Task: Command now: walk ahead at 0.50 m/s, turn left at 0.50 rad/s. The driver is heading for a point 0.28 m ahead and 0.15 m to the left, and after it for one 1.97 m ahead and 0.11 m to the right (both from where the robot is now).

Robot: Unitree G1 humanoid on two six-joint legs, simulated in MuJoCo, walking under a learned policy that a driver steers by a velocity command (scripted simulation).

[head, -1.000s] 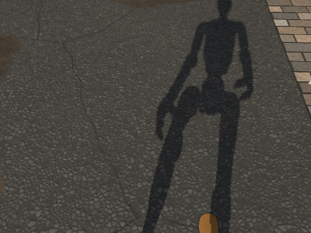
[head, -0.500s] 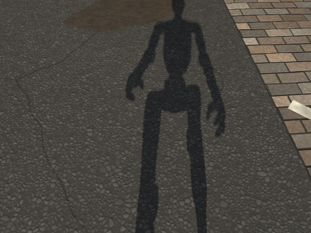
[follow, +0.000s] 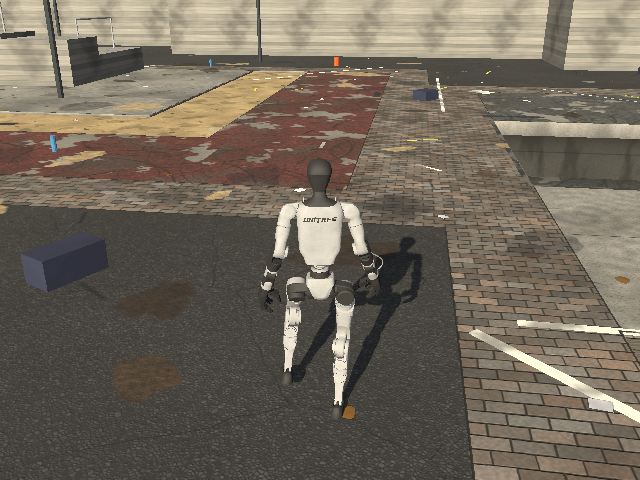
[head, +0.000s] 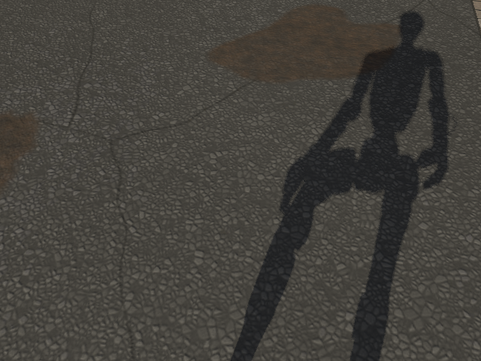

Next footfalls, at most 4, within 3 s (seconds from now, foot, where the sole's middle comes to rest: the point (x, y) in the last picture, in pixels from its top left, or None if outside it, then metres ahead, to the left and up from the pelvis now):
0.22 left None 0.28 0.15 -0.78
0.78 right None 0.37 -0.04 -0.78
1.20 left None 0.40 0.20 -0.78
1.60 right None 0.33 -0.06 -0.78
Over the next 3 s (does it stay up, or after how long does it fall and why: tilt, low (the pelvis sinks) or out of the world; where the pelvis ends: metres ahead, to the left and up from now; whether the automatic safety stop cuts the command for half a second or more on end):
stays up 0.70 -0.01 0.00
